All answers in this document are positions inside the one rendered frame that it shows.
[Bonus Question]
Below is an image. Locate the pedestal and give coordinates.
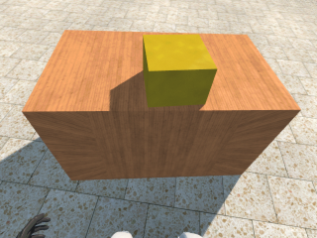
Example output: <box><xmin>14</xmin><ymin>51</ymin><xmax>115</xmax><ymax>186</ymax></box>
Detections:
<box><xmin>22</xmin><ymin>30</ymin><xmax>301</xmax><ymax>180</ymax></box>

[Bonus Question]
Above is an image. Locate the left robot hand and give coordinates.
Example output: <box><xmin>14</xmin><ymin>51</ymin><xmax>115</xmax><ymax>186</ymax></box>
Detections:
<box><xmin>16</xmin><ymin>213</ymin><xmax>51</xmax><ymax>238</ymax></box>

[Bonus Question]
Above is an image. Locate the carton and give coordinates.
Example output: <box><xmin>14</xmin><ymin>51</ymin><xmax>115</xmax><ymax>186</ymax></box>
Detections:
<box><xmin>143</xmin><ymin>34</ymin><xmax>218</xmax><ymax>108</ymax></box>

